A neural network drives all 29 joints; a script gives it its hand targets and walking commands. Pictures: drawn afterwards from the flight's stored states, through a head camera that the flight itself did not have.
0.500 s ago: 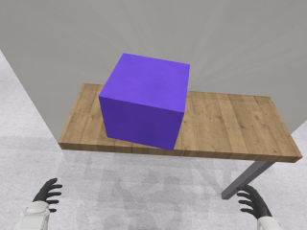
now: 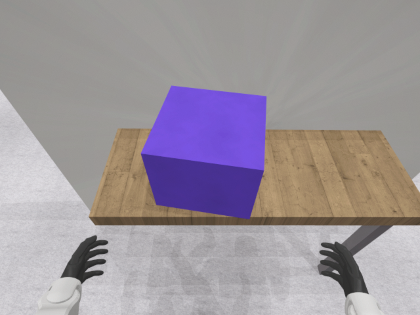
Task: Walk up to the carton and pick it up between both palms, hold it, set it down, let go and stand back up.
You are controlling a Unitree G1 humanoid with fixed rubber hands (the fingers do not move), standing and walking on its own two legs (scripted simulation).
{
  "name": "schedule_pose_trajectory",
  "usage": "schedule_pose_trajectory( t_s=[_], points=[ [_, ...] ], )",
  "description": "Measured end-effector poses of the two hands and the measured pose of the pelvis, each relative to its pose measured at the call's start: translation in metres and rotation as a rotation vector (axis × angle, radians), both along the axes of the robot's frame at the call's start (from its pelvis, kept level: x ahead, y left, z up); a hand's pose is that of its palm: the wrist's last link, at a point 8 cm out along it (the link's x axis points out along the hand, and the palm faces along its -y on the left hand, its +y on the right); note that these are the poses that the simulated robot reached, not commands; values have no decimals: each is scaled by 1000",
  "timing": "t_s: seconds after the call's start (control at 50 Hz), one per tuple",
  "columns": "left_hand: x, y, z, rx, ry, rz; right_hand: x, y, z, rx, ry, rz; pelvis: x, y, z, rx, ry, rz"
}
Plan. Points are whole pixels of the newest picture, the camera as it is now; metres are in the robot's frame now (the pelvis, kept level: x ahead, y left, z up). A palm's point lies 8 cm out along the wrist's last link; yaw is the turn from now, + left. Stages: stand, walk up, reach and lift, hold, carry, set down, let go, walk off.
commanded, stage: reach and lift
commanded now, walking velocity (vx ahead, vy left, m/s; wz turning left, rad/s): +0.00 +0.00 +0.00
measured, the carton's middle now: (210, 151) +0.49 +0.03 -0.02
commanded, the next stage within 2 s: none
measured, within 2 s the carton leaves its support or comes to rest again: neither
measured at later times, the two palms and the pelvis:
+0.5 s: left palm (70, 261) +0.21 +0.29 -0.02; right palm (326, 267) +0.21 -0.20 -0.04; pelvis +0.03 -0.01 +0.00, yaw +1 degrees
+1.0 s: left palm (80, 226) +0.26 +0.28 +0.01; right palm (311, 234) +0.27 -0.17 -0.01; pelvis +0.00 -0.01 -0.01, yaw +2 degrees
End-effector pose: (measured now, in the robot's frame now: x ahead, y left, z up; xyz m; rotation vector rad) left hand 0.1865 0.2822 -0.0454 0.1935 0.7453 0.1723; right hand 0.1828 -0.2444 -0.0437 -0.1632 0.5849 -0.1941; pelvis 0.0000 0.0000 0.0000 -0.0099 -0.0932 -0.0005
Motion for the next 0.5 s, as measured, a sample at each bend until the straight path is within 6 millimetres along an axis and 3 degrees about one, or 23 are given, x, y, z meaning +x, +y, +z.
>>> schedule_pose_trajectory(
  t_s=[0.26,0.5],
  points=[
    [20,-4,11,-43,-147,-74,25,21,4,68,-110,-43,26,-8,3,-1,17,-1],
    [21,4,28,-44,-259,-107,32,44,7,132,-196,-64,26,-15,1,0,11,15]
  ],
)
